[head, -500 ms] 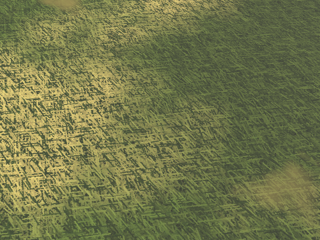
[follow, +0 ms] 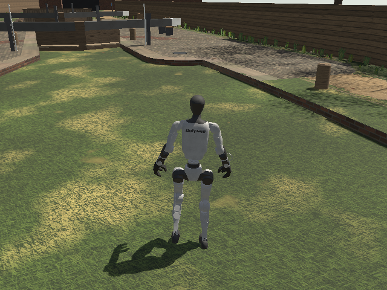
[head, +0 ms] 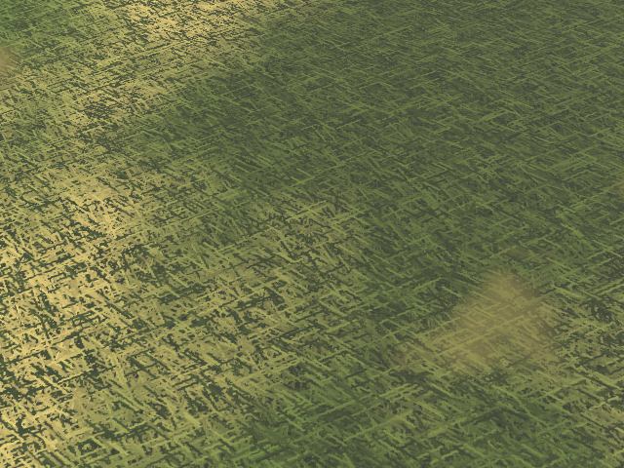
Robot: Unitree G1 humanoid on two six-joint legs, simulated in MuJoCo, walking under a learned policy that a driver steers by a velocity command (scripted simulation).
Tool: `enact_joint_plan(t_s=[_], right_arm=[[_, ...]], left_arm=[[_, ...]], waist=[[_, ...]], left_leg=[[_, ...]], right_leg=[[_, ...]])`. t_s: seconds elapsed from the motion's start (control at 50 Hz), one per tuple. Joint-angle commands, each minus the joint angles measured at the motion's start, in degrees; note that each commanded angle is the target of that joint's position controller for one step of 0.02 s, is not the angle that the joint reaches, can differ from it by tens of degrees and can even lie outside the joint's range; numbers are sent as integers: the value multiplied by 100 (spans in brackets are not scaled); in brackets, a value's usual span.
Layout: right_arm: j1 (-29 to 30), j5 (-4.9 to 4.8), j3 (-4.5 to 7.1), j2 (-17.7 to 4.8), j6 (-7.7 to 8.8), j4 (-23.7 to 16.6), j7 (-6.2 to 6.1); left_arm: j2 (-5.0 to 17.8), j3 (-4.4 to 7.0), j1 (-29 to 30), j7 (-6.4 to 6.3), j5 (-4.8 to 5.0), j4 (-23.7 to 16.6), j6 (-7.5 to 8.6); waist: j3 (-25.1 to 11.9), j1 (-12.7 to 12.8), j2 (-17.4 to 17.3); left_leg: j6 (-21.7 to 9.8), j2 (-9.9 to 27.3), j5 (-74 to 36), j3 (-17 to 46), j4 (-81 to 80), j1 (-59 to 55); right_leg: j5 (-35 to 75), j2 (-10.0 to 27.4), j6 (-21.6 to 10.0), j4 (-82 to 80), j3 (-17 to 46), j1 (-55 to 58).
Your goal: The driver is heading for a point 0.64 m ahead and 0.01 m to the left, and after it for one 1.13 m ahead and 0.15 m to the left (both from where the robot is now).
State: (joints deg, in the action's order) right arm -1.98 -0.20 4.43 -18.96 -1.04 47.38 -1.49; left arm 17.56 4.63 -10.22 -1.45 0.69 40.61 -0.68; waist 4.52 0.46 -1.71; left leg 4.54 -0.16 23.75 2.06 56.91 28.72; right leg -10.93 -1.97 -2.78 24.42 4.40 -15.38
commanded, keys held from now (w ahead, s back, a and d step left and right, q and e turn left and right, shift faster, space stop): e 0.18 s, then no key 0.16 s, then w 0.66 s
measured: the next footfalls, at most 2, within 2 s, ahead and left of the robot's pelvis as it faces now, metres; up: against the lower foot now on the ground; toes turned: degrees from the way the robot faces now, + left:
left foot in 0.24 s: +0.08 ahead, +0.14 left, +0.00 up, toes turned -13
right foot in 0.62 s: +0.03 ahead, -0.11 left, +0.00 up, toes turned -11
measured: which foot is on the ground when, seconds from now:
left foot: up 0.00-0.22, down 0.24-0.62, up 0.64-1.00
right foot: down 0.00-0.24, up 0.26-0.60, down 0.62-1.00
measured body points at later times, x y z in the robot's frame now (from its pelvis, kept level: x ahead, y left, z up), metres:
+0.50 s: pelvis +0.02 +0.04 +0.00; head +0.04 +0.05 +0.45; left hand +0.21 +0.29 -0.11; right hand +0.04 -0.26 -0.11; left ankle +0.04 +0.15 -0.75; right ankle -0.04 -0.10 -0.70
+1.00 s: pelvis +0.18 -0.01 -0.01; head +0.21 -0.02 +0.43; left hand +0.19 +0.28 -0.14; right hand +0.36 -0.28 -0.10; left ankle +0.38 +0.08 -0.72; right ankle -0.01 -0.10 -0.75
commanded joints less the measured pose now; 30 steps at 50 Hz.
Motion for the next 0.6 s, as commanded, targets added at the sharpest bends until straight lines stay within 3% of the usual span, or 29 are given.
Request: enact_joint_plan(t_s=[0.02,0.16,0.2,0.22,0.24,0.26,0.28,0.3,0.32,0.36,0.38,0.42,0.5,0.56,0.6], right_arm=[[43,-9,77,-361,54,-334,-16],[-73,-40,110,-446,131,-377,77],[-418,-44,134,-463,195,-296,132],[-631,-26,148,-474,223,-218,154],[-722,61,202,-741,228,-221,144],[-498,159,259,-1180,179,-320,105],[-585,295,204,-1006,213,-347,118],[-345,243,133,-802,250,-425,108],[-94,149,93,-634,256,-436,96],[-154,7,6,-434,261,-374,63],[-351,-15,-24,-381,251,-272,46],[-696,-37,10,-537,230,-133,3],[-1004,-73,105,-901,237,-59,-22],[-1019,-175,114,-948,230,-44,40],[-1012,-172,21,-673,259,-52,79]], left_arm=[[1064,285,63,-79,6,-370,19],[1074,262,362,-50,-3,-411,-92],[1007,221,546,-69,31,-445,-130],[915,180,568,-96,46,-453,-157],[685,109,298,-112,-9,-415,-161],[440,49,-71,-111,-59,-403,-124],[867,171,25,-126,-103,-442,-64],[1167,280,-39,-125,-46,-332,-60],[1149,311,-82,-136,-16,-195,-95],[822,232,-124,-159,-40,-86,-162],[633,162,-60,-123,-26,-97,-146],[507,74,263,-50,11,-182,-51],[372,-40,600,34,18,-201,177],[423,-15,145,92,62,76,303],[478,27,-425,81,78,355,331]], waist=[[-1107,-9,872],[-965,28,1131],[-1009,-167,1153],[-1019,-273,1087],[-1105,-159,513],[-926,205,-993],[-900,0,-1217],[-724,70,-763],[-572,153,-560],[-563,90,-528],[-542,16,-620],[-429,-242,-966],[-314,-462,-895],[-259,-207,-738],[-416,97,-508]], left_leg=[[107,-33,-222,147,-630,168],[-7,-212,-287,237,-1878,-715],[-126,-206,-789,152,-2778,-1193],[-228,-124,-1539,77,-3501,-1664],[-483,615,-2099,713,-3783,-2260],[-1233,1721,-3399,2061,-3902,-2588],[-2128,2412,-3447,2931,-4063,-2090],[-2170,2210,-3095,2556,-4059,-1929],[-1882,1800,-2710,1969,-3992,-1859],[-1606,1395,-1777,1507,-4066,-2044],[-1552,1204,-854,1359,-4265,-2100],[-1554,1165,224,1448,-4615,-2411],[-1598,1282,27,1369,-4697,-2253],[-1630,1248,49,1244,-4591,-1704],[-1400,1066,17,1049,-4161,-1016]], right_leg=[[3122,1337,-1089,-240,1345,1247],[2098,1167,-966,-119,2077,678],[1897,1024,-776,105,2174,638],[1500,836,-555,281,2075,463],[442,458,-244,850,1716,1],[-1880,-564,121,1905,735,-1054],[-2872,-503,373,3209,691,-1304],[-2539,-334,441,3921,823,-1330],[-2154,-280,516,4137,781,-1348],[-1565,-197,653,4081,737,-1424],[-1324,-140,681,3725,548,-1396],[-1216,17,726,2948,47,-1506],[-1383,191,616,1379,-400,-731],[-527,78,325,35,-660,342],[-147,104,87,-508,-617,1543]])
Velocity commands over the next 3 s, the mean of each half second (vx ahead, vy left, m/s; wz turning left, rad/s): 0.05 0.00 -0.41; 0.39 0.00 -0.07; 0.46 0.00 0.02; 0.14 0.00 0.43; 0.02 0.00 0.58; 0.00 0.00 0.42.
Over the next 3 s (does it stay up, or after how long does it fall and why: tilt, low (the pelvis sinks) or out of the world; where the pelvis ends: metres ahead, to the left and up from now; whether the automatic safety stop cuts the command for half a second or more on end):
stays up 0.59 -0.04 -0.01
